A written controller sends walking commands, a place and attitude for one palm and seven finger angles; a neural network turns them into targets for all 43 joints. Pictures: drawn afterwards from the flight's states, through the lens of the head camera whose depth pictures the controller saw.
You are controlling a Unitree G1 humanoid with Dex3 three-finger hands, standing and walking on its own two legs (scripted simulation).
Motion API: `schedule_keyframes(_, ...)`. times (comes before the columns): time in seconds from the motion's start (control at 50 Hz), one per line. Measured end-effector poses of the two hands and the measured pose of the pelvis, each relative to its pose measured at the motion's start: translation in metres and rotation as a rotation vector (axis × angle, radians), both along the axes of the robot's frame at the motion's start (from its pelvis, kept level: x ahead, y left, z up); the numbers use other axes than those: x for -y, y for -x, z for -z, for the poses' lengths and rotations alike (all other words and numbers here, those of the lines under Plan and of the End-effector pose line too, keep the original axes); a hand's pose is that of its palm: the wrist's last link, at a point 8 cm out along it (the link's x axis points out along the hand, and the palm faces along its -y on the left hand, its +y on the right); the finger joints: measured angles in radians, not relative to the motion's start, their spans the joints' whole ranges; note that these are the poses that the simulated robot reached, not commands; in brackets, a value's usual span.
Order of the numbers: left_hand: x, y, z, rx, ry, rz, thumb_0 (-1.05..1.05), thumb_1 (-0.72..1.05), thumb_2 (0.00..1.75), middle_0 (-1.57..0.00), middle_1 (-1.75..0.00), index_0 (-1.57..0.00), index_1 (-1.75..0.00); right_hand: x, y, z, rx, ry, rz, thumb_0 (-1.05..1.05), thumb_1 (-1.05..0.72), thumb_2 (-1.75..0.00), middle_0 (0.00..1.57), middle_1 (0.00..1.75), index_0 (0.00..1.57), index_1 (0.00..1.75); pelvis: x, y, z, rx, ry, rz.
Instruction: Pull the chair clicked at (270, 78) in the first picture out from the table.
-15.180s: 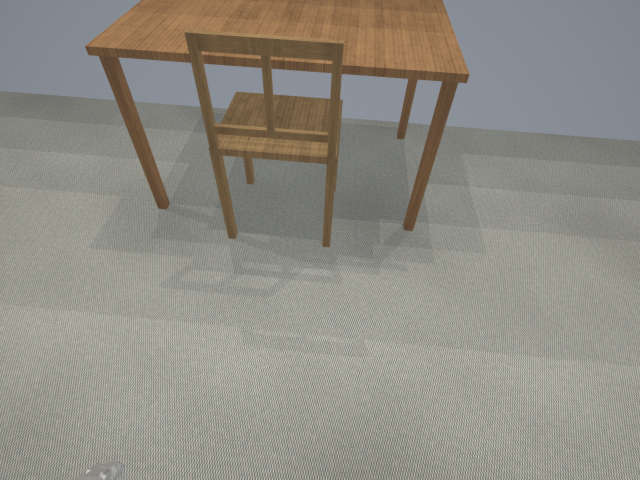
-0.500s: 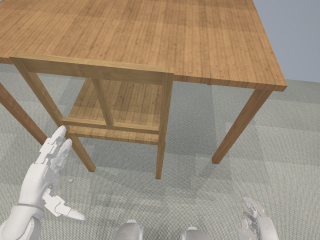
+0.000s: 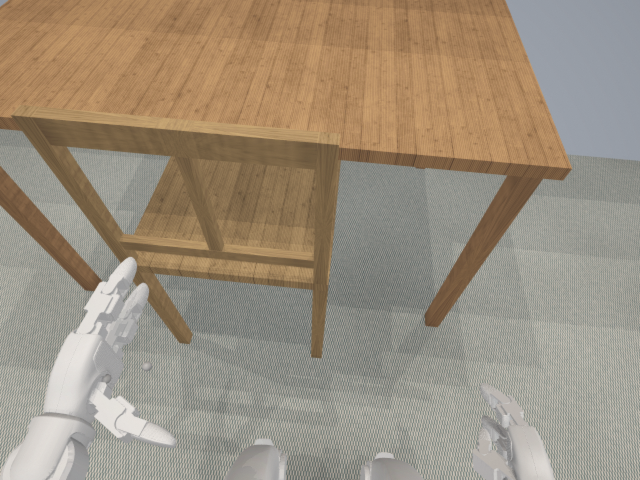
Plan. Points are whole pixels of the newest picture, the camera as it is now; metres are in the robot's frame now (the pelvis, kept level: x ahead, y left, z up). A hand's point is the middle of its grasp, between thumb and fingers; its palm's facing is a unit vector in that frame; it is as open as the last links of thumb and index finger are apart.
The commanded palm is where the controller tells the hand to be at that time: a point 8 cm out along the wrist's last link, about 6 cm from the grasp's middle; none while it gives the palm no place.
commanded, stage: aim the fingers beside a spindle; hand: left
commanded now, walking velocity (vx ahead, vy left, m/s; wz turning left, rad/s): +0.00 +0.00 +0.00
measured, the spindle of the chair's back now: (203, 206) +0.52 +0.21 -0.03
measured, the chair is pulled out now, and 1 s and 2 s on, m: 0.00 0.00 0.00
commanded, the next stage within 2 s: push the fingers through the gap in 1.98 s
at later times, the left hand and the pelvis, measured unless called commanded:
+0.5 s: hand (162, 320) +0.30 +0.21 +0.02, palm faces -0.07 -1.00 -0.05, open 17.0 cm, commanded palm +0.28 +0.26 +0.03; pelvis +0.00 +0.00 -0.01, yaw -1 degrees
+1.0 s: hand (177, 290) +0.35 +0.21 +0.00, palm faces -0.07 -1.00 -0.04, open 17.0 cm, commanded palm +0.34 +0.26 +0.01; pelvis -0.01 +0.01 -0.02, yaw -1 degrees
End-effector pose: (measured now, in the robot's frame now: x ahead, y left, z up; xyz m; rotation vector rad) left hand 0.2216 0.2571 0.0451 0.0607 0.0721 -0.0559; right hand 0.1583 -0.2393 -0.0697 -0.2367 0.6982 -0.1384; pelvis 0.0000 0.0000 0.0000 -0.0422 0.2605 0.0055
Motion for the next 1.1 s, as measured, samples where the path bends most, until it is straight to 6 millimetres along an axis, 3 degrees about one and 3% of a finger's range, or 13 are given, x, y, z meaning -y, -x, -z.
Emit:
schedule_keyframes(0.2, -0.005, -0.019, 0.009, 0.015, 0.005, 0.003, -0.02, -0.50, 0.30, -0.06, -0.08, -0.06, -0.08, 0.006, 0.002, 0.007, -0.018, 0.024, -0.007, 0.01, -0.90, -0.89, 0.20, 0.30, 0.20, 0.30, 0.001, 0.001, 0.006, -0.018, 0.003, -0.003)
schedule_keyframes(0.44, -0.005, -0.055, 0.019, 0.009, 0.013, 0.016, -0.02, -0.50, 0.30, -0.06, -0.08, -0.06, -0.08, 0.011, 0.020, 0.015, -0.086, 0.037, 0.023, 0.01, -0.90, -0.89, 0.20, 0.30, 0.20, 0.30, -0.002, 0.001, 0.009, -0.044, 0.000, 0.010)
schedule_keyframes(0.82, -0.005, -0.087, 0.032, 0.031, 0.022, 0.023, -0.02, -0.50, 0.30, -0.06, -0.08, -0.06, -0.08, 0.005, 0.037, 0.031, -0.173, 0.039, 0.038, 0.01, -0.90, -0.89, 0.20, 0.30, 0.20, 0.30, -0.011, 0.005, 0.017, -0.077, 0.004, 0.017)
schedule_keyframes(1.1, -0.004, -0.123, 0.042, 0.040, 0.017, 0.016, -0.02, -0.50, 0.30, -0.06, -0.08, -0.06, -0.08, 0.006, 0.054, 0.048, -0.251, 0.037, 0.053, 0.01, -0.90, -0.89, 0.20, 0.30, 0.20, 0.30, -0.011, 0.010, 0.026, -0.107, 0.004, 0.023)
